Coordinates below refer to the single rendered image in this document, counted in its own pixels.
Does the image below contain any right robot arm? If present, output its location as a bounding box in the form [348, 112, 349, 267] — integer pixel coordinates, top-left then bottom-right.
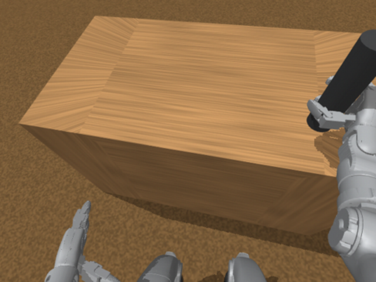
[328, 125, 376, 282]

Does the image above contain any right robot hand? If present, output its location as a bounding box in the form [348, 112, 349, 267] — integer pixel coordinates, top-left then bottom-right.
[307, 76, 376, 132]

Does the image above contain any left robot hand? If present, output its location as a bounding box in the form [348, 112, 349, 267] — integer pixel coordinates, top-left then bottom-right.
[54, 200, 120, 282]

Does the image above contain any left robot arm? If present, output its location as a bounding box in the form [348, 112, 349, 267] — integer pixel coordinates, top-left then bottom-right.
[45, 266, 79, 282]

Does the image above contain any can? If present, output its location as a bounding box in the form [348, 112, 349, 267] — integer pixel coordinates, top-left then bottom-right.
[307, 29, 376, 132]

